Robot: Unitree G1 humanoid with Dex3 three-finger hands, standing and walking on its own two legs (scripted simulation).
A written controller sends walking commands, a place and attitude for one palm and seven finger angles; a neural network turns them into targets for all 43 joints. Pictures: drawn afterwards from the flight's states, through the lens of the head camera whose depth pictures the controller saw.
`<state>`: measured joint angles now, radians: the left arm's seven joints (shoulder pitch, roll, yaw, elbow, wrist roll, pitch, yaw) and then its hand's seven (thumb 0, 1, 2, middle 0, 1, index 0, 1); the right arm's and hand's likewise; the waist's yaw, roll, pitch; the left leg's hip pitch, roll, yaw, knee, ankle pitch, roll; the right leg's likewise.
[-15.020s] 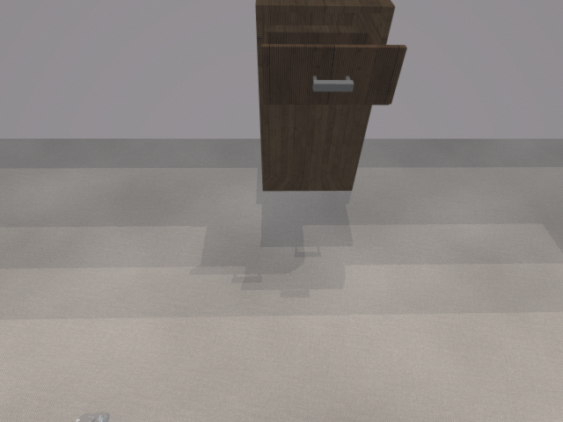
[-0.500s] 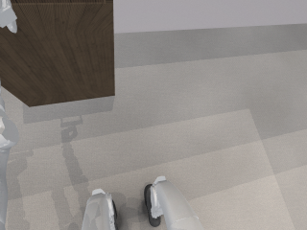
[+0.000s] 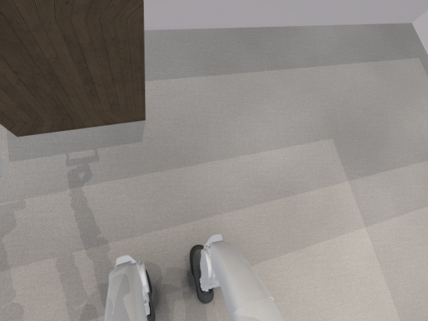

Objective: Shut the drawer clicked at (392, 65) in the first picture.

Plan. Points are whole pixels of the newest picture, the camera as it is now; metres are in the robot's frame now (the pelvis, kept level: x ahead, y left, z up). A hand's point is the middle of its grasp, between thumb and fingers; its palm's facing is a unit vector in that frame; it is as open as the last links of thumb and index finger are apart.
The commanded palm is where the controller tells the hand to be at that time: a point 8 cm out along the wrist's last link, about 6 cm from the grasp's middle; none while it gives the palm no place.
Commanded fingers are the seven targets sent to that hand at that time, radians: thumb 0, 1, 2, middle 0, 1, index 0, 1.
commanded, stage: pull the fist back off the drawer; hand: left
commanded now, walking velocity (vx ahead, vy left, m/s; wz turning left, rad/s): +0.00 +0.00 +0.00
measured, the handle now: out of the picture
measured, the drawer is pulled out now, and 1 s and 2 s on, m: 0.00 0.00 0.00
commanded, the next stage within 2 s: draw the hand back to the body in 0.54 s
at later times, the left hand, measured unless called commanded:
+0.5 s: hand out of the picture +0.61 +0.20 +0.09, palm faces +0.08 -1.00 -0.01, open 3.3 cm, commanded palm +0.59 +0.22 +0.09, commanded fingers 0.00 0.90 0.90 -1.40 -1.60 -1.40 -1.60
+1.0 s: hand out of the picture +0.51 +0.22 +0.14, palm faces +0.09 -1.00 -0.02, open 3.3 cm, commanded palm +0.46 +0.25 +0.16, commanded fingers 0.00 0.90 0.90 -1.40 -1.60 -1.40 -1.60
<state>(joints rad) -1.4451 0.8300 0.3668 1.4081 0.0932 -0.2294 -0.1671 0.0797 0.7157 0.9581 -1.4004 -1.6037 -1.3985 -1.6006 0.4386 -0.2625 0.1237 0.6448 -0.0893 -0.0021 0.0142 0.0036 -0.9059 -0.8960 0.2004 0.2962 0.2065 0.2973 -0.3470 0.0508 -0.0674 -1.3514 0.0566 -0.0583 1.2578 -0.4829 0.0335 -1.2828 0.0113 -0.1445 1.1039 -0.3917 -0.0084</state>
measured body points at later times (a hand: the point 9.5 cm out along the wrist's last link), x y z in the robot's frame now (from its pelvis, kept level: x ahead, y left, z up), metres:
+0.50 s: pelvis +0.03 +0.01 +0.02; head +0.23 +0.03 +0.43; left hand +0.60 +0.26 +0.09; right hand -0.03 -0.24 -0.07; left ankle +0.03 +0.09 -0.62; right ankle +0.06 -0.13 -0.62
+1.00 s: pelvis +0.08 +0.00 +0.08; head +0.19 +0.02 +0.51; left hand +0.50 +0.27 +0.14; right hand +0.14 -0.25 -0.04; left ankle +0.03 +0.10 -0.62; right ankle +0.06 -0.13 -0.62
